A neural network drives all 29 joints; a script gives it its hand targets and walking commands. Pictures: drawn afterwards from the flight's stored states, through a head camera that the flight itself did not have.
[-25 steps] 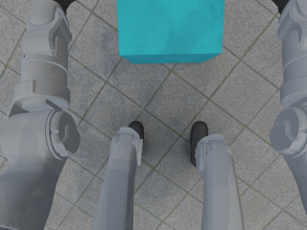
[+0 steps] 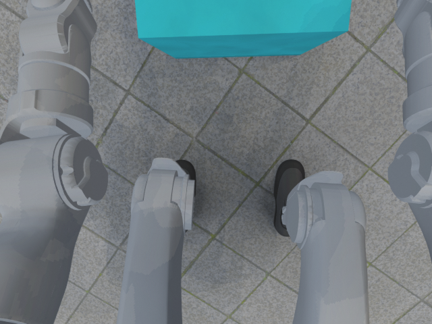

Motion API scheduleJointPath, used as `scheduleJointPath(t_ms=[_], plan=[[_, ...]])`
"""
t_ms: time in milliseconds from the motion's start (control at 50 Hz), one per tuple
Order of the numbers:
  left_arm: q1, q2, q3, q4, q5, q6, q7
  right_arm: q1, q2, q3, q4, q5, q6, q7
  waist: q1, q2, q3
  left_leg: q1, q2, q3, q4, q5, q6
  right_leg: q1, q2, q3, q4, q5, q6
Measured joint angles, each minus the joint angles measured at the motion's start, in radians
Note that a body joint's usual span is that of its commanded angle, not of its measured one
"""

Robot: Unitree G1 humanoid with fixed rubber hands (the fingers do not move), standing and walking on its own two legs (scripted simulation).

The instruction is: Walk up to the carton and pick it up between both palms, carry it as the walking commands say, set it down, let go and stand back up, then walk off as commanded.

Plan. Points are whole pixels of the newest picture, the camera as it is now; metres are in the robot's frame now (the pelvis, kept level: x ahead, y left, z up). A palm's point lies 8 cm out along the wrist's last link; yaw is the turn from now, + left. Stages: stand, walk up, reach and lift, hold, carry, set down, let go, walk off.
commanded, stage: reach and lift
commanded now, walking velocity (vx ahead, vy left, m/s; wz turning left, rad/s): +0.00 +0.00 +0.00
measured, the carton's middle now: out of the picture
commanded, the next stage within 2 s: none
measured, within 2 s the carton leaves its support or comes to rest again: leaves its support in 1.90 s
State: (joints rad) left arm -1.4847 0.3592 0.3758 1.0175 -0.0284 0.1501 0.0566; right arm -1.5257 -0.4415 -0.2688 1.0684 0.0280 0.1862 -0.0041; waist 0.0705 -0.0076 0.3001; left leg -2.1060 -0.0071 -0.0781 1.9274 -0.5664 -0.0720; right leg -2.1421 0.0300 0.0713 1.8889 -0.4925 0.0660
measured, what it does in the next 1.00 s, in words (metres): lowers itself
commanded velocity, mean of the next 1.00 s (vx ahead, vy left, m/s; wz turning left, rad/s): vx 0.00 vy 0.00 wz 0.00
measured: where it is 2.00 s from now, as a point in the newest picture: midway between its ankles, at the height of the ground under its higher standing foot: (233, 209)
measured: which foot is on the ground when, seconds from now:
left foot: down 0.00-1.00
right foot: down 0.00-1.00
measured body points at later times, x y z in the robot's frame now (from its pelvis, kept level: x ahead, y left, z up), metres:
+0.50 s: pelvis -0.01 +0.00 -0.06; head +0.39 +0.01 +0.14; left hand +0.57 +0.24 -0.24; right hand +0.60 -0.17 -0.25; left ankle +0.10 +0.14 -0.41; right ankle +0.12 -0.14 -0.41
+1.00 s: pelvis -0.01 +0.00 -0.06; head +0.39 +0.01 +0.14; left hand +0.57 +0.23 -0.24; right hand +0.59 -0.16 -0.26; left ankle +0.10 +0.14 -0.41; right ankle +0.12 -0.14 -0.41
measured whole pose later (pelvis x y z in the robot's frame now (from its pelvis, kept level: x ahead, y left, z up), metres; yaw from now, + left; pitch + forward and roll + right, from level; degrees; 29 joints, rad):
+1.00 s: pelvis -0.01 +0.00 -0.06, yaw +1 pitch +36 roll +1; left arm -1.63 0.40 0.29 1.12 -0.15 0.11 0.04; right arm -1.66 -0.48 -0.06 1.13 0.17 0.16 -0.05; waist 0.06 0.00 0.52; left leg -2.17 -0.01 -0.08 2.14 -0.59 -0.09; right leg -2.21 0.03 0.07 2.11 -0.52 0.07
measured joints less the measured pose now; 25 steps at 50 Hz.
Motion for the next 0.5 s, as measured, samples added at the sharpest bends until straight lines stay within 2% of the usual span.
scheduleJointPath(t_ms=[220,320,400,500], plan=[[-0.058,0.02,0.0,0.066,-0.023,-0.033,-0.01,-0.054,-0.007,0.087,0.038,0.043,-0.021,-0.029,-0.005,0.015,0.139,-0.041,-0.005,-0.004,0.119,-0.015,-0.013,-0.051,0.004,0.002,0.128,-0.016,-0.006],[-0.127,0.054,-0.015,0.067,-0.072,-0.041,0.002,-0.118,-0.03,0.123,0.037,0.105,-0.024,-0.045,-0.009,0.014,0.229,-0.048,-0.006,-0.004,0.17,-0.016,-0.014,-0.058,0.004,0.002,0.18,-0.016,-0.005],[-0.127,0.062,-0.041,0.073,-0.103,-0.04,0.009,-0.12,-0.036,0.144,0.038,0.135,-0.024,-0.053,-0.009,0.016,0.225,-0.064,-0.006,-0.006,0.202,-0.023,-0.015,-0.072,0.004,0.003,0.209,-0.022,-0.003],[-0.136,0.064,-0.058,0.08,-0.111,-0.04,0.008,-0.128,-0.041,0.152,0.04,0.135,-0.024,-0.053,-0.01,0.015,0.219,-0.064,-0.006,-0.006,0.211,-0.027,-0.015,-0.072,0.004,0.003,0.218,-0.025,-0.001]])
